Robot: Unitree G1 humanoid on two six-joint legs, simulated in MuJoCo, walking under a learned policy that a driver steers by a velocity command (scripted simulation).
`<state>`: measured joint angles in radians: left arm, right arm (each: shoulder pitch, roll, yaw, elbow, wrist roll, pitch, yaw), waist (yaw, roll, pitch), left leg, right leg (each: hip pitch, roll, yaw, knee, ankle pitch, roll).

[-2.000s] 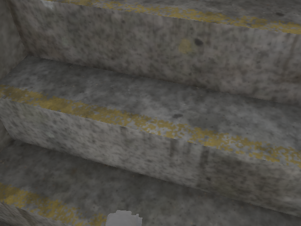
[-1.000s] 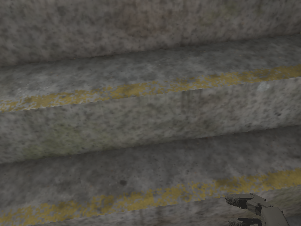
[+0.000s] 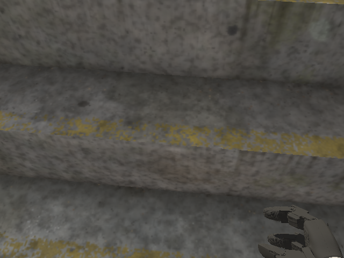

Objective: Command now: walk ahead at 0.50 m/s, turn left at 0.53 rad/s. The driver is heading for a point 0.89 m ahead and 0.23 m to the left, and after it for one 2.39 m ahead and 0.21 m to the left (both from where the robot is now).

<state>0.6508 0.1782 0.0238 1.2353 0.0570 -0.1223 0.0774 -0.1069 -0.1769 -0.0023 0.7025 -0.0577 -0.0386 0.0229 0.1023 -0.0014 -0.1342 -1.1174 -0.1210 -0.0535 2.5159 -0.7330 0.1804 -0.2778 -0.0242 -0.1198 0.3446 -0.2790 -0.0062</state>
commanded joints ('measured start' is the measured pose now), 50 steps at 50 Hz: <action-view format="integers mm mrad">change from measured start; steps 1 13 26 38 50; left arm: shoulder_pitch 146 -163 -458 -570 -578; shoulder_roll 38 -8 102 134 121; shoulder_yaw -47 -19 -36 -55 -18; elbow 51 -423 -507 -786 -547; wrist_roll -77 66 -7 -56 -38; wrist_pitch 10 132 46 105 80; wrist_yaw -86 -90 -92 -44 -161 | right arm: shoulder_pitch -149 -100 287 411 586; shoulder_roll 36 59 -165 -150 -221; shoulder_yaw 82 56 -11 11 17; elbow -292 -40 85 70 284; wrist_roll -31 -1 23 -21 -29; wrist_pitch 96 33 -43 -58 -38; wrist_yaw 60 30 73 143 68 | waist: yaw -196 -16 -84 9 -88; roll -103 -21 10 -61 89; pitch -386 72 90 113 188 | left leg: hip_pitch -548 612 82 628 904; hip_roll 107 188 86 192 455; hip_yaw -35 -83 -138 105 -440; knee -419 -1771 -551 -1846 -2187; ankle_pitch -243 749 718 901 336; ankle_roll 21 6 -93 -112 -37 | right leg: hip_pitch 719 -771 -559 -508 -1465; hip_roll -272 83 -99 -31 106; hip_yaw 365 335 690 284 313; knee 161 1572 368 828 2398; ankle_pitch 1155 -210 -517 -515 261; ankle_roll -249 -127 -240 -97 -103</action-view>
